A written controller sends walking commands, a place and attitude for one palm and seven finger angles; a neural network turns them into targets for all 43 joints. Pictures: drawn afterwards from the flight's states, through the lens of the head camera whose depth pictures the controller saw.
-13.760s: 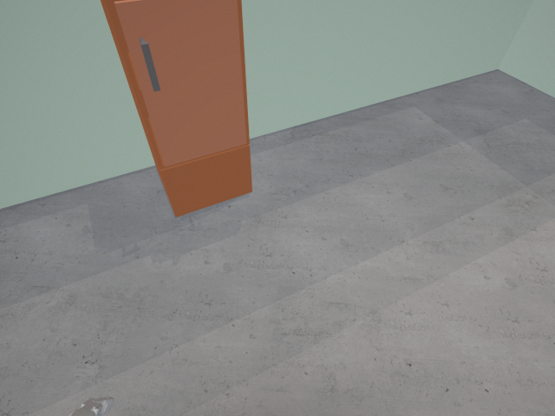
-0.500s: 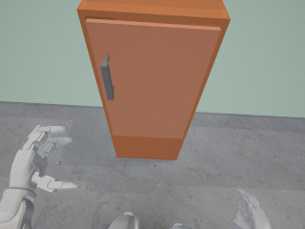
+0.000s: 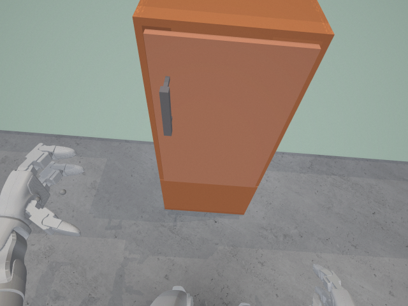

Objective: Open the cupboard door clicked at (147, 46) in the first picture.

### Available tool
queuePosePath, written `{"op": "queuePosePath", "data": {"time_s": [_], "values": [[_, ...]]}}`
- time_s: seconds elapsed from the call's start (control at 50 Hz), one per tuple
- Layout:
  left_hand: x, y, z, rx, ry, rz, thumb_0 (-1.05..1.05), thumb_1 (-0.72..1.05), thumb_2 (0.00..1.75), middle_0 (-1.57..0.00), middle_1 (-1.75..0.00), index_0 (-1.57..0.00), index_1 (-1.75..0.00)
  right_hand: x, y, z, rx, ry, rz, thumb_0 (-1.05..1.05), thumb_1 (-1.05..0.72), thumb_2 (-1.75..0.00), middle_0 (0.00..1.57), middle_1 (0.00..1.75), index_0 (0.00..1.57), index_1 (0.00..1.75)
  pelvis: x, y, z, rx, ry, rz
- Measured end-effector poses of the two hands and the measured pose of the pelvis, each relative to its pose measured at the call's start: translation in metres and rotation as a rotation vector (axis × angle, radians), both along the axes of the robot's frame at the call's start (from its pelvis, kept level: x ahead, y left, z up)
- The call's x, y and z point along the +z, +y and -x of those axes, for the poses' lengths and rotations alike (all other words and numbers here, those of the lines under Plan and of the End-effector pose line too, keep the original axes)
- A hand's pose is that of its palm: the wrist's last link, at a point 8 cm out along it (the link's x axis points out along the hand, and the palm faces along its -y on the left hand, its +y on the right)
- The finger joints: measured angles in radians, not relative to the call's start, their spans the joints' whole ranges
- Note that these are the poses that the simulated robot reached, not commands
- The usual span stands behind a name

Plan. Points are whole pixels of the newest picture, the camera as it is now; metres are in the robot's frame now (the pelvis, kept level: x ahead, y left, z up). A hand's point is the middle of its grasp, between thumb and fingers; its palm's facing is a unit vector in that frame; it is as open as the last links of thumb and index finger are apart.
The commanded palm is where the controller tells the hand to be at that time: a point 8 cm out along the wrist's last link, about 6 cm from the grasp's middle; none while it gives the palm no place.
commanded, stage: raise the hand with hooked fingers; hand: left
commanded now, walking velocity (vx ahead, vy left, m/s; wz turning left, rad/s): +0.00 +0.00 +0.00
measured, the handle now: (167, 107) +0.55 +0.13 +0.03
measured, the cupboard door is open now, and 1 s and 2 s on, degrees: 0 0 0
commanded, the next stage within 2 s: move the hooked fingers beside the handle in 0.38 s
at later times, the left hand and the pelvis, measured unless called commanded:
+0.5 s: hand (68, 203) +0.27 +0.26 +0.05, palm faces +0.05 -1.00 -0.04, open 14.0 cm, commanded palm +0.25 +0.31 +0.06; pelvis -0.01 -0.01 +0.00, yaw +0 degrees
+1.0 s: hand (98, 166) +0.35 +0.24 +0.05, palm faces +0.04 -1.00 -0.03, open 13.9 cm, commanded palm +0.33 +0.28 +0.05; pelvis +0.01 -0.04 -0.01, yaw -1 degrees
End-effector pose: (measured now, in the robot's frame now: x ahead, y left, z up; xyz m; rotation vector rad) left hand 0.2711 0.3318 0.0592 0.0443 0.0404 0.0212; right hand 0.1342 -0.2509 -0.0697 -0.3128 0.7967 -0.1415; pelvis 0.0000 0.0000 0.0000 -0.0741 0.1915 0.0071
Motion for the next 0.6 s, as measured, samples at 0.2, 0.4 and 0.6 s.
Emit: {"op": "queuePosePath", "data": {"time_s": [0.2,0.4,0.6], "values": [[-0.008,-0.007,0.007,0.016,-0.016,0.01,-0.01,-0.5,0.3,-0.3,-1.2,-0.3,-1.2,0.005,-0.009,0.014,-0.01,0.013,0.026,0.01,-0.9,-0.9,0.21,0.3,0.2,0.3,0.0,0.0,0.004,-0.004,-0.006,-0.003],[0.0,-0.013,0.017,0.014,-0.031,-0.007,-0.01,-0.5,0.3,-0.3,-1.2,-0.3,-1.2,0.003,-0.01,0.009,0.0,-0.022,0.002,0.01,-0.9,-0.9,0.21,0.3,0.2,0.3,-0.001,-0.008,0.01,0.004,-0.022,-0.007],[-0.007,-0.025,0.015,0.028,-0.01,0.005,-0.01,-0.5,0.3,-0.3,-1.2,-0.3,-1.2,-0.001,-0.017,0.002,0.028,-0.032,-0.001,0.01,-0.9,-0.89,0.21,0.3,0.2,0.3,-0.003,-0.022,0.012,0.015,-0.015,-0.013]]}}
